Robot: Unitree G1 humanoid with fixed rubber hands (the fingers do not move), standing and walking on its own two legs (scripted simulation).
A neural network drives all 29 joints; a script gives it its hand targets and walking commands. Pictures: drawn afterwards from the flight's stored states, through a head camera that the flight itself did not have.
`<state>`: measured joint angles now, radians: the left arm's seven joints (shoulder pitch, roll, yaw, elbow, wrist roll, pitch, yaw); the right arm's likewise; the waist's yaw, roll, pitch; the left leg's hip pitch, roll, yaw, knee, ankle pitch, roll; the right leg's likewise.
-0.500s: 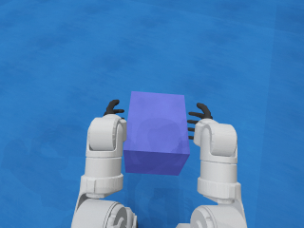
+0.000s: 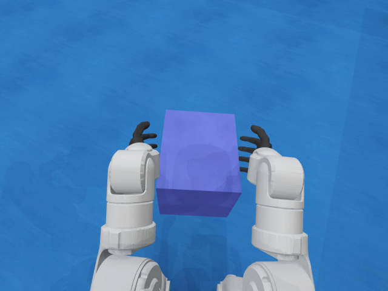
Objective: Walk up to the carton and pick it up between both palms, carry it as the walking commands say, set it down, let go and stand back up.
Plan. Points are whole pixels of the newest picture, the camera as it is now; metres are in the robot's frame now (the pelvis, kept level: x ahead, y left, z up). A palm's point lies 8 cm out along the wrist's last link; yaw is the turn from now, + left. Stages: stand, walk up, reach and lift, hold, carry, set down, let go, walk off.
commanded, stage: carry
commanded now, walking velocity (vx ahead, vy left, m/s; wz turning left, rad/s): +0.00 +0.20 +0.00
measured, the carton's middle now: (196, 164) +0.36 +0.02 +0.00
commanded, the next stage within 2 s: none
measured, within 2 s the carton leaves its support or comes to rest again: neither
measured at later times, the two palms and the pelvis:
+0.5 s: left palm (83, 213) +0.20 +0.19 +0.11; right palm (233, 209) +0.22 -0.04 +0.11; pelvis -0.10 +0.05 +0.00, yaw +3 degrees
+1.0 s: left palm (85, 225) +0.19 +0.18 +0.10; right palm (237, 222) +0.20 -0.05 +0.11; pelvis -0.11 +0.04 +0.00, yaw +3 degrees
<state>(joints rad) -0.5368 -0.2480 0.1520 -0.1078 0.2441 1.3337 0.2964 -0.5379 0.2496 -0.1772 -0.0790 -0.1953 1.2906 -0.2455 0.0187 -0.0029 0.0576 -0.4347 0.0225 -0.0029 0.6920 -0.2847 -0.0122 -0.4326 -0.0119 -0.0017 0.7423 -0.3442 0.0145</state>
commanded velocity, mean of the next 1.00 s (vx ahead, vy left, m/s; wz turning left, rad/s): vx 0.00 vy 0.02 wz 0.00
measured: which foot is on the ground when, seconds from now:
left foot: down 0.00-0.02, up 0.04-0.24, down 0.26-1.00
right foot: up 0.00-0.00, down 0.02-1.00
